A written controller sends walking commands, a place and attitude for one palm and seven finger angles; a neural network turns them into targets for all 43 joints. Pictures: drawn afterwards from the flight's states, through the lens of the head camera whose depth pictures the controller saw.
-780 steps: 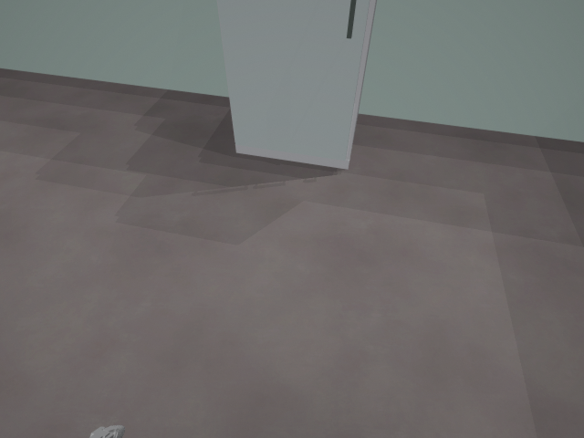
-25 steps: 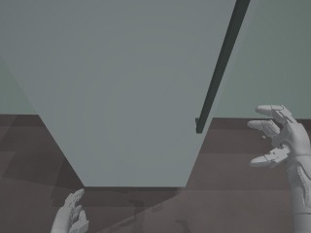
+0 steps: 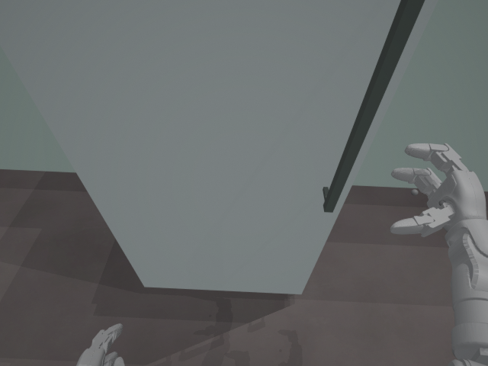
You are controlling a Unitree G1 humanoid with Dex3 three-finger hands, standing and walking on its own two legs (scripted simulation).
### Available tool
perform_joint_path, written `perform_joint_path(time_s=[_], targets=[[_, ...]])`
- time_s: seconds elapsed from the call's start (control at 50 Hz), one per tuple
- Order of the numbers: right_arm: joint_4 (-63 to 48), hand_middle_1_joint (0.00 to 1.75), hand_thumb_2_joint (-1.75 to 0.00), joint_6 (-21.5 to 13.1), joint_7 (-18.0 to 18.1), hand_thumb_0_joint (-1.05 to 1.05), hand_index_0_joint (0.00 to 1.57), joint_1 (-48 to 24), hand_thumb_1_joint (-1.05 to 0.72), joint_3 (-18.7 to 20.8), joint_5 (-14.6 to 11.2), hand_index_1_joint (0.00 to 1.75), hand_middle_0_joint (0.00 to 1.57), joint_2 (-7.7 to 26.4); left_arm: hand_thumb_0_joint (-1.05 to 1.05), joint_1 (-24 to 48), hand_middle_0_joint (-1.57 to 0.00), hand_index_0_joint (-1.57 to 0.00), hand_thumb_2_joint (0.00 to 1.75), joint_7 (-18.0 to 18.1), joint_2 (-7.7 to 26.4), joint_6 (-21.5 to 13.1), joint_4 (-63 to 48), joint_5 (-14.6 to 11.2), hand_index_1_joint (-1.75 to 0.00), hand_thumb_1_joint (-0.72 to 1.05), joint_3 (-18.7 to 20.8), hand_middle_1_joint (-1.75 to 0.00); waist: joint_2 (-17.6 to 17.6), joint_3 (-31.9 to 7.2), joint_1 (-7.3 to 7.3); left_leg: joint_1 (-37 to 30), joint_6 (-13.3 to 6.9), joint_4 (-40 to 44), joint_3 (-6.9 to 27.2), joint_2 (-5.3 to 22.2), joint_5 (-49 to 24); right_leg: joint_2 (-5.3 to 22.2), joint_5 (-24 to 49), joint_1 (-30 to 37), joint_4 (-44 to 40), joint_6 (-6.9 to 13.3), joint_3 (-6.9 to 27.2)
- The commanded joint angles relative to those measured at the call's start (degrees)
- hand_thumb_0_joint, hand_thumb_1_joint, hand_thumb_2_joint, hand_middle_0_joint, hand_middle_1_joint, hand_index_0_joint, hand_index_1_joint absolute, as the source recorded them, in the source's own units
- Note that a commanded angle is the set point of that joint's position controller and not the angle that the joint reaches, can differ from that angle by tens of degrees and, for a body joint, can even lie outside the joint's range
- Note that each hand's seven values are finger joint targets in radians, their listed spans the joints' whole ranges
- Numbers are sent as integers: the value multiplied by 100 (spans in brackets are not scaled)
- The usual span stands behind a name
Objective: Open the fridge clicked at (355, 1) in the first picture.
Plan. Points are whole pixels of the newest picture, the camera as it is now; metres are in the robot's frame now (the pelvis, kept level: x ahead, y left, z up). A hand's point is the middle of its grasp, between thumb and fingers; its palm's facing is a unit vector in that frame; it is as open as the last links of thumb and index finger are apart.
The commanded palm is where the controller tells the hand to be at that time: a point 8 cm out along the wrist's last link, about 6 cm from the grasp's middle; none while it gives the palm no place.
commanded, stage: move the hooked fingers beside the handle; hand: right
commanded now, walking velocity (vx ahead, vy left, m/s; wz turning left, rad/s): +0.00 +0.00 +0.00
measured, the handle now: (356, 123) +0.47 -0.14 +0.18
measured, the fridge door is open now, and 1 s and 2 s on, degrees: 0 0 0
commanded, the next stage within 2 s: feel for the door with the fingertips in 1.16 s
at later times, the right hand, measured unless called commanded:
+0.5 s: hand (389, 173) +0.42 -0.21 +0.11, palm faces -0.03 +1.00 +0.00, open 13.9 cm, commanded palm +0.39 -0.26 +0.12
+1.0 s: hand (389, 177) +0.40 -0.20 +0.13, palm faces -0.02 +1.00 +0.00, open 13.9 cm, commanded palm +0.38 -0.25 +0.12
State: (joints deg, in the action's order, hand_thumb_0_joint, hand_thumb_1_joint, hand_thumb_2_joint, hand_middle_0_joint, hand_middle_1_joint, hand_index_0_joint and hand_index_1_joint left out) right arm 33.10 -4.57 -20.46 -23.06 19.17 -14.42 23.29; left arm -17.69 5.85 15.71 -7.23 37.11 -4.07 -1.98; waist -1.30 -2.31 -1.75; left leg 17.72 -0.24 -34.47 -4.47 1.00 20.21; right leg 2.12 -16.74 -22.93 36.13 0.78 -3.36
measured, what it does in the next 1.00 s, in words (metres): stands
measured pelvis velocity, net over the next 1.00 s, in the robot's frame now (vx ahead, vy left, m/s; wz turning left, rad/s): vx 0.00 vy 0.00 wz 0.00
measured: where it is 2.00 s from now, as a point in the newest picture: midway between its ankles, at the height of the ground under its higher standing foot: outside the picture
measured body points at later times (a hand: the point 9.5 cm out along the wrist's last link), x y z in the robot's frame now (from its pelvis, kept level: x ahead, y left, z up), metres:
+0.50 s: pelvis +0.00 +0.00 +0.00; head +0.04 +0.00 +0.44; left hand +0.07 +0.26 -0.11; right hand +0.42 -0.26 +0.12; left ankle -0.03 +0.11 -0.73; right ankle +0.02 -0.11 -0.73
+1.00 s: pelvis +0.00 +0.00 +0.00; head +0.02 +0.00 +0.45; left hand +0.12 +0.25 -0.10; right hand +0.40 -0.25 +0.13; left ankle -0.03 +0.11 -0.73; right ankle +0.02 -0.11 -0.73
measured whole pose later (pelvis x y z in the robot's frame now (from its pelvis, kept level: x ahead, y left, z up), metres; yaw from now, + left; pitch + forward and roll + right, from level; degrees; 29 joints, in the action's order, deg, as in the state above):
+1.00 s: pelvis +0.00 +0.00 +0.00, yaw +0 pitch +5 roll +1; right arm 40.6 -7.4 -15.4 -30.9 15.7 -12.0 20.5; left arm -16.1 4.2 14.8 -2.9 35.8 -3.9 -2.2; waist -1.0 -3.3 -2.5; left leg 20.4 0.0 -36.4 -4.1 1.1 20.7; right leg 2.1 -17.3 -25.5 38.0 1.0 -3.5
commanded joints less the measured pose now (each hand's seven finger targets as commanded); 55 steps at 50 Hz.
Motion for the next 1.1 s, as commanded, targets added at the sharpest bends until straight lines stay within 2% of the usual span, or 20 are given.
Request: perform_joint_path(time_s=[0.0, 0.08, 0.1, 0.16, 0.18, 0.22, 0.28, 0.36, 0.48, 0.5, 0.56, 0.66, 0.78, 0.8, 0.86, 0.88, 0.94, 1.02, 1.06, 1.08], targets=[[-572, 120, -30, -318, -99, 0, 30, -2469, 50, 322, -71, 120, 30, 1580, 0, 151, -20, -20, 90, 42, 869, -166, -694, -11, -30, 90, 276, -30, -17, -1230, -138, 291, -53, 467, 269, -103, -1692, -139, 1105, 937, -316, 172, 330], [-390, 120, -30, -467, -109, 0, 30, -3010, 50, 268, -39, 120, 30, 1647, 0, 66, -20, -20, 90, 26, 871, -102, -704, 6, -30, 90, 289, -30, -11, -1407, -202, 336, -59, 404, 286, -105, -1682, -133, 1148, 926, -211, 191, 340], [-402, 120, -30, -555, -89, 0, 30, -3076, 50, 430, -14, 120, 30, 1832, 0, 36, -20, -20, 90, 23, 877, -91, -699, 13, -30, 90, 298, -30, -133, -1609, -148, 279, -71, 368, 299, -122, -1712, -138, 1204, 997, -203, 179, 362], [-621, 120, -30, -789, -44, 0, 30, -3334, 50, 351, -20, 120, 30, 1725, 0, -13, -20, -20, 90, -3, 846, -88, -699, 33, -30, 90, 313, -30, -465, -2048, -161, 246, -95, 280, 292, -141, -1915, -134, 1485, 1326, -129, 154, 394], [-501, 120, -30, -808, -34, 0, 30, -3174, 50, 360, -43, 120, 30, 1717, 0, -76, -20, -20, 90, -8, 862, -65, -697, 39, -30, 90, 319, -30, -179, -2033, -163, 184, -85, 279, 287, -150, -1984, -122, 1537, 1247, -102, 185, 374], [-276, 120, -30, -794, -34, 0, 30, -3247, 50, 163, -21, 120, 30, 1461, 0, -82, -20, -20, 90, -29, 844, -34, -668, 21, -30, 90, 315, -30, -200, -1890, -207, 302, -71, 272, 267, -165, -1999, -122, 1487, 1193, -129, 169, 368], [525, 120, -30, -632, 1, 0, 30, -3219, 50, 269, 26, 120, 30, 1629, 0, -196, -20, -20, 90, -39, 924, 65, -572, 8, -30, 90, 323, -30, 221, -1334, -255, 488, -50, 321, 252, -149, -1747, -107, 1173, 743, -138, 195, 351], [337, 120, -30, -672, 93, 0, 30, -3363, 50, 131, 157, 120, 30, 1506, 0, -222, -20, -20, 90, -105, 884, 143, -689, 29, -30, 90, 338, -30, -265, -1672, -176, 565, -84, 227, 258, -157, -1774, -122, 1346, 939, -119, 156, 367], [-420, 120, -30, -999, 258, 0, 30, -3125, 50, 526, 46, 120, 30, 1787, 0, -242, -20, -20, 90, -143, 874, 208, -813, 59, -30, 90, 379, -30, -4, -2252, -66, 91, -84, 131, 259, -211, -2222, -75, 1846, 1152, -70, 172, 360], [-593, 120, -30, -1017, 257, 0, 30, -3107, 50, 524, 61, 120, 30, 1739, 0, -207, -20, -20, 90, -151, 853, 198, -833, 52, -30, 90, 379, -30, -177, -2320, -55, 91, -77, 127, 276, -226, -2335, -79, 1943, 1269, -92, 166, 346], [-628, 120, -30, -897, 256, 0, 30, -2779, 50, 361, 112, 120, 30, 1538, 0, -140, -20, -20, 90, -160, 811, 217, -837, 28, -30, 90, 366, -30, -414, -1966, -62, 238, -87, 166, 254, -220, -2277, -70, 1933, 1233, -139, 146, 328], [-355, 120, -30, -537, 154, 0, 30, -2620, 50, 17, 33, 120, 30, 1121, 0, -101, -20, -20, 90, -144, 834, 260, -848, -17, -30, 90, 364, -30, -24, -1375, -176, 464, -77, 298, 190, -236, -1903, -73, 1423, 945, -237, 163, 339], [-1126, 120, -30, -723, 306, 0, 30, -3071, 50, -195, 13, 120, 30, 925, 0, -26, -20, -20, 90, -138, 787, 199, -870, 23, -30, 90, 362, -30, -321, -1897, -195, 520, -112, 225, 179, -229, -1890, -57, 1746, 1511, -129, 144, 443], [-1147, 120, -30, -763, 374, 0, 30, -3075, 50, -23, 49, 120, 30, 1113, 0, -42, -20, -20, 90, -133, 811, 200, -826, 30, -30, 90, 366, -30, -285, -2006, -168, 517, -110, 218, 179, -244, -1875, -49, 1756, 1583, -154, 123, 492], [-980, 120, -30, -779, 508, 0, 30, -3130, 50, -108, 73, 120, 30, 967, 0, 72, -20, -20, 90, -130, 770, 171, -790, 28, -30, 90, 327, -30, -214, -1740, -195, 569, -94, 274, 180, -229, -1655, -71, 1410, 1436, -214, 119, 472], [-761, 120, -30, -750, 542, 0, 30, -3171, 50, -12, 100, 120, 30, 1145, 0, 25, -20, -20, 90, -117, 812, 205, -731, 31, -30, 90, 316, -30, 19, -1602, -199, 490, -101, 295, 179, -221, -1585, -68, 1296, 1234, -224, 138, 477], [-252, 120, -30, -633, 577, 0, 30, -3157, 50, 117, 189, 120, 30, 1297, 0, 83, -20, -20, 90, -111, 816, 244, -719, 21, -30, 90, 285, -30, -41, -1315, -156, 537, -90, 333, 228, -192, -1426, -116, 990, 945, -292, 140, 426], [-283, 120, -30, -648, 483, 0, 30, -3019, 50, -58, 218, 120, 30, 1112, 0, 92, -20, -20, 90, -150, 789, 264, -848, 26, -30, 90, 275, -30, -270, -1694, -78, 412, -121, 255, 229, -177, -1670, -122, 1269, 1130, -237, 120, 413], [-287, 120, -30, -702, 431, 0, 30, -3137, 50, 19, 155, 120, 30, 1198, 0, 81, -20, -20, 90, -148, 797, 267, -839, 25, -30, 90, 283, -30, -191, -1750, -110, 378, -109, 270, 255, -185, -1749, -125, 1280, 1108, -189, 131, 390], [-186, 120, -30, -730, 401, 0, 30, -3131, 50, 33, 136, 120, 30, 1256, 0, 37, -20, -20, 90, -144, 817, 286, -817, 22, -30, 90, 286, -30, 99, -1648, -157, 310, -102, 277, 247, -200, -1771, -106, 1271, 975, -170, 159, 395]])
